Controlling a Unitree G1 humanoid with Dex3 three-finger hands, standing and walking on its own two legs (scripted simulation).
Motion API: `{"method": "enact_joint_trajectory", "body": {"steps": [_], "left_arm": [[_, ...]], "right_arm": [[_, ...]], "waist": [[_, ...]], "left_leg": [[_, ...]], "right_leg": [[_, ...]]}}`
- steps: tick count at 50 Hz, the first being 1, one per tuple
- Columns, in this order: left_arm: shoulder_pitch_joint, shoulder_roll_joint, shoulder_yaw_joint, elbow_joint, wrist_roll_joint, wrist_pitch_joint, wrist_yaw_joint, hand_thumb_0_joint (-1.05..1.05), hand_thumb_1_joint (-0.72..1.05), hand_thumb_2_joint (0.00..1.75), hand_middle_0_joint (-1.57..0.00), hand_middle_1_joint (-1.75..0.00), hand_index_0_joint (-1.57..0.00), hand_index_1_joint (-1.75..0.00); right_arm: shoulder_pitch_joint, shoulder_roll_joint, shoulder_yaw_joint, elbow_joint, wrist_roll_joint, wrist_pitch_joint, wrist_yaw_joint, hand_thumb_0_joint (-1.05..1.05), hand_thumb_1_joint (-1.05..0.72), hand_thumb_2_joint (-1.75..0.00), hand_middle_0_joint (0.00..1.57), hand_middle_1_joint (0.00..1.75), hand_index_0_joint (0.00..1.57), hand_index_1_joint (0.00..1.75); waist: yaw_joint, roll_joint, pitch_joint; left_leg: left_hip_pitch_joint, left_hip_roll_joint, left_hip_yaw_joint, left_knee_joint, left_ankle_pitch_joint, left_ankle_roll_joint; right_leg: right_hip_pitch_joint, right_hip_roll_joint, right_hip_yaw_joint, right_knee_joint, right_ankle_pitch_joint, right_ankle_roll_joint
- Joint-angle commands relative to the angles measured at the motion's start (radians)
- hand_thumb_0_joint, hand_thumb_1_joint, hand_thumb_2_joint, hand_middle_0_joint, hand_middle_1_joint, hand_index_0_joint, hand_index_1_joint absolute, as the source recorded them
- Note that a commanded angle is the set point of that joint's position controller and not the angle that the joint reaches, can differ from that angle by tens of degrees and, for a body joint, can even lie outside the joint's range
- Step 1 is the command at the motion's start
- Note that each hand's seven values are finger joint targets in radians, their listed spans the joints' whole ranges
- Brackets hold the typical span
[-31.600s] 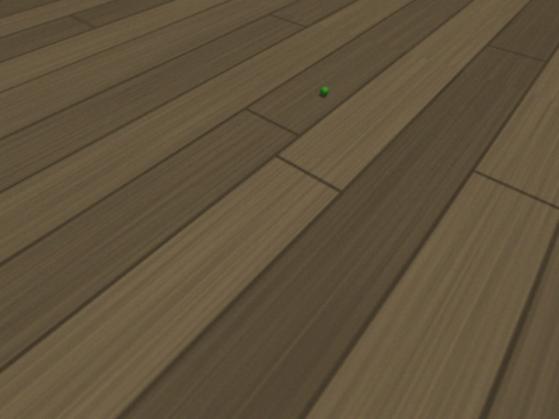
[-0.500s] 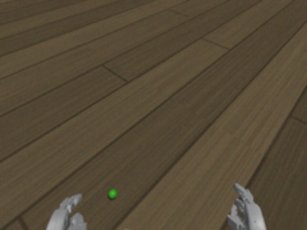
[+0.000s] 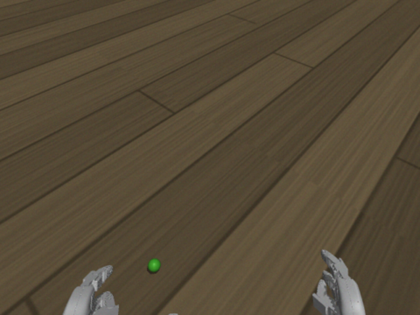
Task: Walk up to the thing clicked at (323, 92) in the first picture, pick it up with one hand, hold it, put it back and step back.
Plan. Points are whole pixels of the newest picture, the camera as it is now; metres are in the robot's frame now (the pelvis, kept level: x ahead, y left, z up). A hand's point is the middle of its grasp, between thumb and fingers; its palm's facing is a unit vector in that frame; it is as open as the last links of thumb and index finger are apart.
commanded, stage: home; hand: left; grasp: from above
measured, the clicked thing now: (154, 265) +0.46 +0.24 -0.69
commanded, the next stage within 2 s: stand in 0.94 s
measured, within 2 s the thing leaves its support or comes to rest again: neither
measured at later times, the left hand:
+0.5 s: hand (114, 309) +0.16 +0.18 -0.05, palm faces +0.04 -0.98 -0.20, open 7.4 cm
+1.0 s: hand (114, 308) +0.17 +0.18 -0.04, palm faces +0.04 -0.98 -0.20, open 7.4 cm
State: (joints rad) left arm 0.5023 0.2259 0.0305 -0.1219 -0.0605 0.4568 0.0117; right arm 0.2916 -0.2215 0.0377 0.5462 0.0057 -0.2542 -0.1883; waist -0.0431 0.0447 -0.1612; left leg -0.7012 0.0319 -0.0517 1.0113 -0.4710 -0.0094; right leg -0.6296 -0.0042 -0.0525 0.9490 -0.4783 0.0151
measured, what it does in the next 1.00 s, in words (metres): stands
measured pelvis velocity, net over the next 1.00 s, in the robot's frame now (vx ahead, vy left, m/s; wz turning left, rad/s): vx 0.01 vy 0.00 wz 0.00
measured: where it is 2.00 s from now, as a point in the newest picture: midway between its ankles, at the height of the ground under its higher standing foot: outside the picture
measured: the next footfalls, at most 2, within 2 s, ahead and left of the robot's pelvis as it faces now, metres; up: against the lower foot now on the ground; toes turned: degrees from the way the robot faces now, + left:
none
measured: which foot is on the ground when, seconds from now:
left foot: down 0.00-1.00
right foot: down 0.00-1.00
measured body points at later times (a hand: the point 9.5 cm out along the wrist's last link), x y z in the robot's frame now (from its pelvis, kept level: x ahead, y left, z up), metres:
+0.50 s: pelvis +0.00 +0.00 +0.00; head +0.02 +0.01 +0.45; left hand +0.16 +0.23 -0.03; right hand +0.16 -0.24 -0.06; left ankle +0.02 +0.12 -0.68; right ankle +0.00 -0.13 -0.68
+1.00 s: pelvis +0.01 +0.00 +0.00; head +0.02 +0.01 +0.45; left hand +0.16 +0.23 -0.03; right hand +0.16 -0.24 -0.06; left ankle +0.02 +0.12 -0.68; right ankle +0.00 -0.13 -0.68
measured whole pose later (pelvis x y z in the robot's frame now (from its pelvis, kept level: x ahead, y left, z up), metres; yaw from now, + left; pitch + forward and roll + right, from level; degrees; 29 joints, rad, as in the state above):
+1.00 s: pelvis +0.01 +0.00 +0.00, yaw +0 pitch +10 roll -3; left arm 0.51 0.23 0.03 -0.14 -0.06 0.45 0.02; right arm 0.29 -0.22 0.03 0.53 0.01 -0.24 -0.18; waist -0.04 0.04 -0.17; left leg -0.71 0.03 -0.05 1.02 -0.48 -0.01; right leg -0.63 0.00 -0.05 0.95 -0.49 0.02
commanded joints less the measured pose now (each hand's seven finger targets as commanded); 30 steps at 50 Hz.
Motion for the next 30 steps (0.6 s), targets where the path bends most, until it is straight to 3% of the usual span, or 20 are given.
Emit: {"method": "enact_joint_trajectory", "body": {"steps": [1,3,4,6,8,12,14,16,17,21,24,26,30], "left_arm": [[-0.036,0.115,0.068,-0.207,0.011,-0.048,0.012,0.0,0.9,0.9,-0.2,-0.3,-0.2,-0.3],[-0.015,0.086,0.044,-0.185,0.012,-0.044,0.009,0.0,0.9,0.9,-0.2,-0.3,-0.2,-0.3],[-0.036,0.116,0.069,-0.22,0.013,-0.048,0.013,0.0,0.9,0.9,-0.2,-0.3,-0.2,-0.3],[-0.033,0.107,0.054,-0.204,0.015,-0.048,0.012,0.0,0.9,0.9,-0.2,-0.3,-0.2,-0.3],[-0.028,0.105,0.058,-0.209,0.011,-0.049,0.013,0.0,0.9,0.9,-0.2,-0.3,-0.2,-0.3],[-0.027,0.095,0.047,-0.197,0.009,-0.046,0.011,0.0,0.9,0.9,-0.2,-0.3,-0.2,-0.3],[-0.025,0.114,0.071,-0.198,0.01,-0.047,0.015,0.0,0.9,0.9,-0.2,-0.3,-0.2,-0.3],[-0.024,0.084,0.037,-0.185,0.01,-0.044,0.009,0.0,0.9,0.9,-0.2,-0.3,-0.2,-0.3],[-0.052,0.125,0.078,-0.231,0.005,-0.049,0.012,0.0,0.9,0.9,-0.2,-0.3,-0.2,-0.3],[-0.033,0.105,0.047,-0.214,0.012,-0.051,0.013,0.0,0.9,0.9,-0.2,-0.3,-0.2,-0.3],[-0.027,0.112,0.062,-0.217,0.009,-0.048,0.015,0.0,0.9,0.9,-0.2,-0.3,-0.2,-0.3],[-0.023,0.098,0.047,-0.206,0.011,-0.046,0.013,0.0,0.9,0.9,-0.2,-0.3,-0.2,-0.3],[-0.021,0.115,0.066,-0.211,0.012,-0.051,0.016,0.0,0.9,0.9,-0.2,-0.3,-0.2,-0.3]], "right_arm": [[-0.072,-0.121,-0.055,-0.16,0.0,-0.063,-0.016,0.0,-0.9,-0.9,0.2,0.3,0.2,0.3],[-0.064,-0.118,-0.055,-0.152,-0.001,-0.061,-0.014,0.0,-0.9,-0.9,0.2,0.3,0.2,0.3],[-0.07,-0.123,-0.057,-0.156,0.0,-0.06,-0.014,0.0,-0.9,-0.9,0.2,0.3,0.2,0.3],[-0.078,-0.13,-0.06,-0.159,-0.001,-0.059,-0.013,0.0,-0.9,-0.9,0.2,0.3,0.2,0.3],[-0.067,-0.128,-0.061,-0.159,-0.002,-0.059,-0.013,0.0,-0.9,-0.9,0.2,0.3,0.2,0.3],[-0.062,-0.119,-0.054,-0.154,-0.001,-0.058,-0.013,0.0,-0.9,-0.9,0.2,0.3,0.2,0.3],[-0.067,-0.124,-0.057,-0.163,-0.001,-0.06,-0.013,0.0,-0.9,-0.9,0.2,0.3,0.2,0.3],[-0.068,-0.119,-0.053,-0.161,0.001,-0.057,-0.012,0.0,-0.9,-0.9,0.2,0.3,0.2,0.3],[-0.074,-0.131,-0.062,-0.165,0.0,-0.058,-0.013,0.0,-0.9,-0.9,0.2,0.3,0.2,0.3],[-0.068,-0.12,-0.055,-0.164,0.0,-0.055,-0.012,0.0,-0.9,-0.9,0.2,0.3,0.2,0.3],[-0.062,-0.125,-0.06,-0.162,0.0,-0.056,-0.014,0.0,-0.9,-0.9,0.2,0.3,0.2,0.3],[-0.063,-0.119,-0.057,-0.16,-0.001,-0.054,-0.012,0.0,-0.9,-0.9,0.2,0.3,0.2,0.3],[-0.069,-0.126,-0.061,-0.167,0.0,-0.053,-0.013,0.0,-0.9,-0.9,0.2,0.3,0.2,0.3]], "waist": [[0.002,-0.008,-0.072],[0.002,0.003,-0.066],[0.008,0.018,-0.061],[0.005,0.018,-0.041],[0.006,0.024,-0.08],[0.0,0.007,-0.064],[0.007,-0.004,-0.067],[-0.002,0.013,-0.05],[0.006,0.0,-0.057],[0.004,0.005,-0.055],[0.005,0.013,-0.089],[0.0,0.004,-0.071],[0.008,0.015,-0.06]], "left_leg": [[0.111,-0.032,0.021,-0.157,0.165,0.028],[0.116,-0.028,0.014,-0.169,0.169,0.024],[0.119,-0.023,0.009,-0.178,0.168,0.021],[0.108,-0.019,-0.003,-0.192,0.129,0.02],[0.125,-0.02,-0.001,-0.184,0.17,0.019],[0.118,-0.023,0.002,-0.17,0.197,0.021],[0.11,-0.025,0.009,-0.168,0.172,0.024],[0.108,-0.025,0.005,-0.177,0.148,0.022],[0.101,-0.022,-0.003,-0.182,0.131,0.023],[0.107,-0.021,-0.001,-0.176,0.173,0.021],[0.121,-0.024,0.011,-0.16,0.21,0.022],[0.113,-0.024,0.006,-0.164,0.196,0.022],[0.106,-0.02,0.0,-0.182,0.152,0.02]], "right_leg": [[0.015,0.021,-0.004,-0.18,0.165,-0.009],[0.012,0.026,-0.01,-0.167,0.163,-0.013],[0.01,0.028,-0.015,-0.162,0.156,-0.016],[-0.004,0.031,-0.02,-0.16,0.122,-0.017],[0.014,0.03,-0.019,-0.151,0.157,-0.019],[0.008,0.03,-0.018,-0.157,0.182,-0.015],[0.012,0.027,-0.013,-0.164,0.161,-0.015],[-0.006,0.028,-0.014,-0.167,0.142,-0.015],[0.003,0.028,-0.018,-0.166,0.126,-0.013],[0.003,0.03,-0.018,-0.155,0.161,-0.016],[0.022,0.027,-0.012,-0.155,0.194,-0.017],[0.008,0.027,-0.016,-0.156,0.184,-0.015],[0.003,0.029,-0.019,-0.153,0.142,-0.018]]}}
